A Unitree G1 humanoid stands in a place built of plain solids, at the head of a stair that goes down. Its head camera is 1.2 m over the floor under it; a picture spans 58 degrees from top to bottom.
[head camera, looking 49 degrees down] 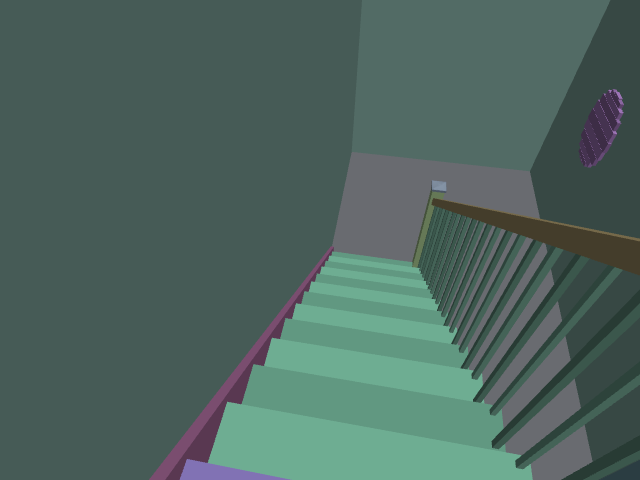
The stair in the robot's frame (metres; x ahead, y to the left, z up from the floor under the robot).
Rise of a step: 0.20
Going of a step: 0.23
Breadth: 0.94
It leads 10 degrees to the right of straight ahead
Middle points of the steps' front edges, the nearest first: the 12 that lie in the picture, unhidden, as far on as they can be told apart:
0.44 -0.16 -0.20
0.66 -0.20 -0.40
0.89 -0.24 -0.60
1.11 -0.28 -0.80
1.33 -0.32 -1.00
1.55 -0.36 -1.20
1.77 -0.40 -1.40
1.99 -0.44 -1.60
2.22 -0.48 -1.79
2.44 -0.52 -1.99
2.66 -0.56 -2.19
2.89 -0.55 -2.39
